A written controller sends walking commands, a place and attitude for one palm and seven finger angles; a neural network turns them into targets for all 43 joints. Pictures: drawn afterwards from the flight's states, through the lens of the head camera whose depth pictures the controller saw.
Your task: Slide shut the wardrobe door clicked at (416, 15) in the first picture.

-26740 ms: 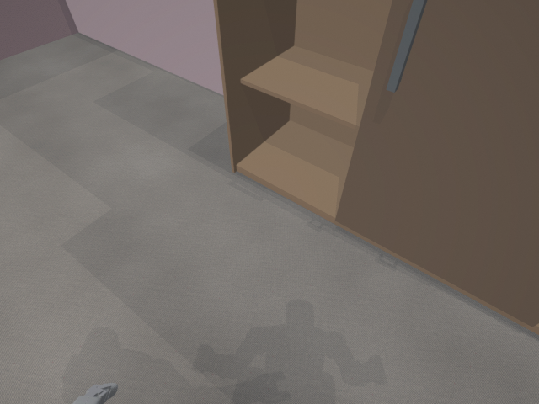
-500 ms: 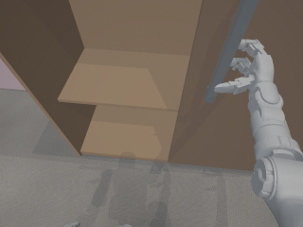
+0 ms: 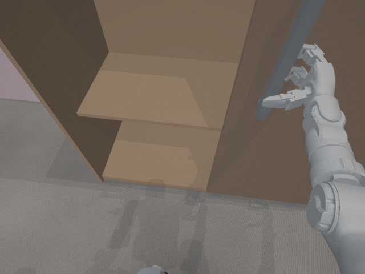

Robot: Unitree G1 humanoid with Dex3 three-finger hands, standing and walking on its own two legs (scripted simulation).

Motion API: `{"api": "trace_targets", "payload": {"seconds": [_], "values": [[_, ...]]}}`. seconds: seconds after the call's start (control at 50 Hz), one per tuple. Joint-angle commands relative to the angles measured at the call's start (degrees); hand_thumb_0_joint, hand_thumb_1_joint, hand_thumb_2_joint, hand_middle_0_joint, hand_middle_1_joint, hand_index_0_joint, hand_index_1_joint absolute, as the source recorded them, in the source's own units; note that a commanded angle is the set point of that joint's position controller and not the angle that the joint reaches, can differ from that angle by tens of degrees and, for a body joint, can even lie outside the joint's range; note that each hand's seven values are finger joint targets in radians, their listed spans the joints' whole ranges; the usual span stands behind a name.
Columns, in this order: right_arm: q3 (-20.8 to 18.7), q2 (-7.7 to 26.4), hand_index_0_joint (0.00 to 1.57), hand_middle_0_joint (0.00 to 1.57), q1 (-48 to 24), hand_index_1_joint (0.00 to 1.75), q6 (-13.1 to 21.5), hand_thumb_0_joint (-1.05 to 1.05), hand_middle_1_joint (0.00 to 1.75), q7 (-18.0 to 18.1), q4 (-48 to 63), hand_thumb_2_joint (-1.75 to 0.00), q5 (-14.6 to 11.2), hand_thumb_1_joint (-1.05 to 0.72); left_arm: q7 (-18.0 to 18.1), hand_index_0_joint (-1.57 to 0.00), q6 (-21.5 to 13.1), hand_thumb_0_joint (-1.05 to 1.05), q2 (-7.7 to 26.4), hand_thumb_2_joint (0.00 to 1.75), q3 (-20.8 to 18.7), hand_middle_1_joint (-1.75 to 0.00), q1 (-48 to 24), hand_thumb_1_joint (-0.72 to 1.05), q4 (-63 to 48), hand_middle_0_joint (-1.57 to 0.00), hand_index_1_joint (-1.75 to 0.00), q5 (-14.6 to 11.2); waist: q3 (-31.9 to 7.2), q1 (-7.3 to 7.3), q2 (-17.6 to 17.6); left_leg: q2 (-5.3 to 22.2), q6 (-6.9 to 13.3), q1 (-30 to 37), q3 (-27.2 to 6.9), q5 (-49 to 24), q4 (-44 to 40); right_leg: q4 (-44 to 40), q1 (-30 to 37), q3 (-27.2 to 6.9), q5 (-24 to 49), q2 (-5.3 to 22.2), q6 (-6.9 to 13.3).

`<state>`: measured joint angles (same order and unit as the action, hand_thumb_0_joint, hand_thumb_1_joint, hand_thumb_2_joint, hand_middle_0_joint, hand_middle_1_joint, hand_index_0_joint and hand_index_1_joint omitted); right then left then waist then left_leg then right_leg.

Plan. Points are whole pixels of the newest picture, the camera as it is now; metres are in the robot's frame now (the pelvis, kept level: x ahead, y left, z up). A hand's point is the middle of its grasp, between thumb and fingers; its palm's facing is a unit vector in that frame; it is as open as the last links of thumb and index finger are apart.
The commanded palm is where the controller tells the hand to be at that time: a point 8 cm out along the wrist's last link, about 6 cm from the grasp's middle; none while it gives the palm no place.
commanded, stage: slide the fingers in behind the handle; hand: right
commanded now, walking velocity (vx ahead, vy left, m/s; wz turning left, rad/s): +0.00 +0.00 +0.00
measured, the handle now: (282, 60) +0.55 -0.11 +0.17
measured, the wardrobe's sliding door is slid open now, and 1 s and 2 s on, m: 0.60 0.60 0.60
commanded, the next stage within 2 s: grip the handle and tug to test in 0.16 s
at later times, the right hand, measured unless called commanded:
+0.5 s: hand (287, 79) +0.50 -0.13 +0.16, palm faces -0.04 +1.00 +0.00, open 12.4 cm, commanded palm +0.48 -0.17 +0.16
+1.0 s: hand (272, 80) +0.50 -0.10 +0.15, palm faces -0.08 +1.00 +0.02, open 5.9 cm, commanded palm +0.48 -0.16 +0.16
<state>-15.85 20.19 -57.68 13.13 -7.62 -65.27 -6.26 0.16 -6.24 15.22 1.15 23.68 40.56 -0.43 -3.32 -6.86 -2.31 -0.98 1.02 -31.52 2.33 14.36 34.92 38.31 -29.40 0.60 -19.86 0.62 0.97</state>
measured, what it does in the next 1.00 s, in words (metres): stands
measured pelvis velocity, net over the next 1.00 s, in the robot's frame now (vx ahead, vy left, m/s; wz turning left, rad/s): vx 0.00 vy -0.01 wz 0.01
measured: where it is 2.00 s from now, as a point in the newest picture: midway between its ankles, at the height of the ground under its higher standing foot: outside the picture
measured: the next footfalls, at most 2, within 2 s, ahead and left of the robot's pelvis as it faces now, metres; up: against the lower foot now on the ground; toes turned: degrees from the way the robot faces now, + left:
none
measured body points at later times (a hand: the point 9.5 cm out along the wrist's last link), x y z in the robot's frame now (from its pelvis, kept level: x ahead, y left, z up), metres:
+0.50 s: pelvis +0.00 -0.01 +0.00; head +0.07 +0.00 +0.44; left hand +0.03 +0.25 -0.12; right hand +0.50 -0.18 +0.16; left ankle +0.03 +0.11 -0.72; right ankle -0.01 -0.11 -0.72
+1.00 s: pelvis +0.00 -0.01 +0.00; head +0.07 +0.00 +0.45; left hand +0.03 +0.25 -0.12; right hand +0.50 -0.15 +0.15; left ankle +0.03 +0.11 -0.72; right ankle -0.01 -0.11 -0.72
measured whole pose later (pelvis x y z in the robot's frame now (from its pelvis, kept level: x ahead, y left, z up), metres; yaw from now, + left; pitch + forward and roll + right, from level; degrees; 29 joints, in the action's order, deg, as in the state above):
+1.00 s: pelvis +0.00 -0.01 +0.00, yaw +0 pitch +11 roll +1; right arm -15.8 16.7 -57.8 13.3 -6.3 -65.4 -4.8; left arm 0.2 -6.5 14.8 1.4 22.1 40.1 -0.1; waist -3.6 -7.3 -2.1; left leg -0.7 0.6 -31.4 1.7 14.7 35.2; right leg 38.3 -29.0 1.2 -20.3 0.3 1.4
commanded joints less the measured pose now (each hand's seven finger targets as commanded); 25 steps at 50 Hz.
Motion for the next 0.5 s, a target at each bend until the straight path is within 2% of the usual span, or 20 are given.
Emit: {"api": "trace_targets", "payload": {"seconds": [0.0,0.04,0.06,0.14,0.16,0.18,0.2,0.24,0.28,0.3,0.32,0.34,0.36,0.38,0.4,0.42,0.44,0.48], "values": [[-1.1,11.0,0.3,0.3,-31.1,1.2,4.0,0.0,1.2,-0.3,12.8,-0.3,-0.5,0.5,0.9,-0.2,-2.0,0.0,8.3,0.9,-2.6,-0.3,5.5,0.9,-4.7,-0.2,-0.3,-0.4,-21.9,-1.81,0.9,-1.1,-0.1,12.7,-1.8,-13.5,-3.2,-4.5,6.9,-0.8,11.2,-1.5,1.0],[-1.6,11.8,0.3,0.3,-30.0,1.2,4.1,0.0,1.2,-0.6,11.8,-0.3,-0.5,0.5,0.9,-0.2,-1.8,0.0,8.6,0.9,-2.6,-0.3,5.8,0.9,-4.5,-0.2,-0.3,-0.3,-20.9,-1.68,2.2,-1.1,0.0,12.8,-1.7,-13.1,-3.1,-4.5,5.9,-0.9,10.8,-1.4,1.1],[-1.3,11.6,0.3,0.3,-30.6,1.2,4.0,0.0,1.2,-0.7,11.7,-0.3,-0.6,0.5,0.9,-0.2,-1.9,0.0,8.5,0.9,-2.6,-0.3,5.5,0.9,-4.7,-0.2,-0.3,-0.4,-20.3,-2.04,1.8,-1.1,-0.2,12.4,-1.9,-12.5,-3.3,-4.7,5.5,-0.8,9.9,-1.4,1.1],[-3.0,13.8,0.3,0.3,-29.9,1.2,4.0,0.0,1.2,-0.7,10.9,-0.3,-0.3,0.5,1.1,-0.2,-1.8,0.0,8.8,0.9,-2.6,-0.3,5.8,0.9,-4.7,-0.2,-0.3,-0.4,-20.8,-1.5,1.7,-1.1,0.0,12.6,-1.7,-12.5,-3.1,-4.7,5.6,-0.8,10.5,-1.4,1.1],[-2.1,12.9,0.3,0.3,-30.4,1.2,4.0,0.0,1.2,-0.8,11.8,-0.3,-0.2,0.5,1.1,-0.2,-1.8,0.0,8.6,0.9,-2.5,-0.3,5.7,0.9,-5.0,-0.2,-0.3,-0.4,-21.1,-1.64,-0.5,-1.0,0.0,11.8,-1.7,-12.6,-3.0,-4.7,6.3,-0.7,10.8,-1.4,1.0],[-1.1,11.6,0.3,0.3,-31.7,1.2,4.1,0.0,1.2,-0.8,12.8,-0.3,-0.3,0.5,1.0,-0.2,-1.8,0.0,8.4,0.9,-2.6,-0.3,5.7,0.9,-4.9,-0.2,-0.3,-0.4,-21.3,-2.09,-0.5,-1.1,0.0,11.2,-1.5,-12.9,-2.9,-4.5,7.3,-1.0,11.4,-1.4,0.9],[-0.7,10.7,0.3,0.3,-30.5,1.2,4.0,0.0,1.2,-0.9,12.0,-0.3,-0.3,0.5,0.9,-0.2,-2.0,0.0,8.3,0.9,-2.6,-0.3,5.6,0.9,-5.0,-0.2,-0.3,-0.4,-21.1,-1.71,-1.1,-1.1,0.0,10.6,-1.4,-12.4,-2.9,-4.5,7.5,-1.0,11.3,-1.3,0.7],[-0.5,10.6,0.3,0.3,-30.9,1.2,3.8,0.0,1.2,-0.6,11.4,-0.3,-0.3,0.5,1.0,-0.2,-1.8,0.0,8.6,0.9,-2.7,-0.3,6.0,0.9,-4.8,-0.2,-0.3,-0.3,-20.6,-2.25,1.1,-1.3,0.0,10.1,-1.1,-12.1,-2.8,-4.5,7.5,-1.3,11.6,-1.1,0.8],[0.3,9.1,0.31,0.31,-32.1,1.21,3.9,0.0,1.21,-0.2,13.2,-0.34,-0.4,0.41,0.8,-0.2,-2.1,0.0,8.5,0.9,-2.8,-0.3,6.1,0.9,-4.9,-0.2,-0.3,-0.2,-22.0,-2.25,0.0,-1.3,0.0,9.5,-0.8,-12.7,-2.6,-4.5,9.3,-1.6,13.0,-1.0,0.6],[-0.1,9.7,0.32,0.32,-31.4,1.22,3.8,0.0,1.22,0.0,12.2,-0.36,-0.2,0.36,0.8,-0.2,-2.1,0.0,8.6,0.9,-2.9,-0.3,6.1,0.9,-4.6,-0.2,-0.3,-0.3,-21.8,-2.14,0.3,-1.3,0.0,9.2,-0.9,-12.3,-2.7,-4.3,9.2,-1.6,12.7,-0.9,0.6],[0.6,8.9,0.32,0.32,-32.3,1.23,3.6,0.0,1.23,0.0,12.0,-0.38,-0.3,0.31,0.8,-0.2,-2.1,0.0,8.5,0.9,-2.8,-0.3,6.1,0.9,-4.4,-0.2,-0.3,-0.3,-20.9,-2.7,-0.2,-1.3,-0.1,8.6,-0.9,-12.1,-2.8,-4.3,9.0,-1.5,12.4,-1.0,0.6],[-0.2,9.9,0.32,0.32,-32.2,1.23,3.5,0.0,1.23,0.2,11.1,-0.4,-0.2,0.27,0.8,-0.2,-1.9,0.0,8.8,0.9,-2.8,-0.3,6.6,0.9,-4.1,-0.2,-0.3,-0.1,-20.7,-2.5,1.6,-1.3,0.0,9.0,-0.7,-12.0,-2.7,-4.3,8.3,-1.8,12.5,-1.0,0.7],[-0.2,10.2,0.33,0.33,-32.8,1.24,3.7,0.0,1.24,0.3,12.3,-0.42,0.0,0.22,0.8,-0.2,-1.9,0.0,8.7,0.9,-2.9,-0.3,6.6,0.9,-4.2,-0.2,-0.3,-0.2,-21.6,-2.55,0.7,-1.3,0.0,9.2,-0.8,-12.7,-2.5,-4.4,8.9,-1.9,13.3,-1.0,0.6],[0.5,8.7,0.33,0.33,-32.0,1.25,3.5,0.0,1.25,0.3,11.9,-0.44,-0.1,0.17,0.7,-0.2,-2.0,0.0,8.5,0.9,-2.8,-0.3,6.3,0.9,-4.4,-0.2,-0.3,-0.3,-21.4,-2.33,0.4,-1.4,0.0,8.8,-0.8,-12.4,-2.6,-4.4,9.2,-1.8,13.1,-1.0,0.6],[0.0,9.6,0.34,0.34,-32.6,1.25,3.6,0.0,1.25,0.5,11.9,-0.46,0.1,0.13,0.8,-0.2,-2.0,0.0,8.6,0.9,-2.9,-0.3,6.3,0.9,-4.1,-0.2,-0.3,-0.2,-21.2,-2.5,-0.1,-1.2,0.0,8.6,-0.8,-12.1,-2.6,-4.3,9.2,-1.7,12.7,-1.0,0.4],[0.7,8.5,0.35,0.35,-32.4,1.26,3.6,0.0,1.26,0.5,12.1,-0.48,0.0,0.08,0.6,-0.2,-2.1,0.0,8.5,0.9,-2.8,-0.3,6.4,0.9,-4.2,-0.2,-0.3,-0.1,-21.6,-2.33,0.0,-1.3,0.1,8.5,-0.6,-12.2,-2.4,-4.5,9.6,-2.0,13.2,-1.0,0.4],[0.4,8.9,0.35,0.35,-32.1,1.27,3.8,0.0,1.27,0.5,12.2,-0.5,-0.1,0.03,0.6,-0.2,-2.0,0.0,8.7,0.9,-2.8,-0.3,6.5,0.9,-4.2,-0.2,-0.3,-0.1,-21.9,-2.17,0.7,-1.4,0.2,8.7,-0.5,-12.6,-2.3,-4.3,9.8,-2.1,14.1,-0.9,0.4],[1.1,7.9,0.36,0.36,-32.9,1.28,3.9,0.0,1.28,0.5,12.3,-0.54,-0.2,-0.06,0.6,-0.2,-2.1,0.0,8.4,0.9,-2.7,-0.3,6.3,0.9,-4.1,-0.2,-0.3,-0.1,-21.4,-2.53,-0.2,-1.4,0.1,8.4,-0.6,-12.6,-2.4,-4.2,9.9,-2.0,13.7,-1.0,0.3]]}}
